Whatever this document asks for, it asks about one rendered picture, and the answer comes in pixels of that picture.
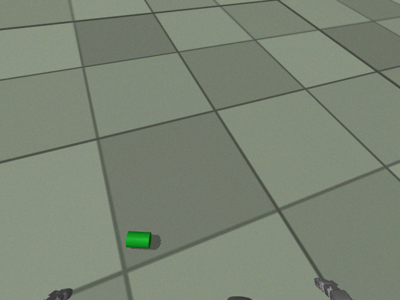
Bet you can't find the can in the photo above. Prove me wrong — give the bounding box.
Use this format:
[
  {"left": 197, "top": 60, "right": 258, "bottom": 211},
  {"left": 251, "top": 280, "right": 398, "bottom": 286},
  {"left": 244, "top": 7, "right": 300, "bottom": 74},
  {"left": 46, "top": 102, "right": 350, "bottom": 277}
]
[{"left": 126, "top": 231, "right": 151, "bottom": 248}]

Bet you can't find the left robot hand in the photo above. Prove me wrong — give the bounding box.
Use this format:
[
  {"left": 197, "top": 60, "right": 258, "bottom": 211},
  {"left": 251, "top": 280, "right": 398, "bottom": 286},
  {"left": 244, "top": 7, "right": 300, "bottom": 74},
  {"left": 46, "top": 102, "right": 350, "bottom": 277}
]
[{"left": 44, "top": 288, "right": 73, "bottom": 300}]

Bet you can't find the right robot hand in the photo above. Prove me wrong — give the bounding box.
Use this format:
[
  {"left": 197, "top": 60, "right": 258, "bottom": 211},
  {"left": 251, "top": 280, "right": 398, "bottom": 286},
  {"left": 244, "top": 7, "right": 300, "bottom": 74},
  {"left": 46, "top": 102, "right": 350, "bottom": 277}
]
[{"left": 314, "top": 277, "right": 352, "bottom": 300}]

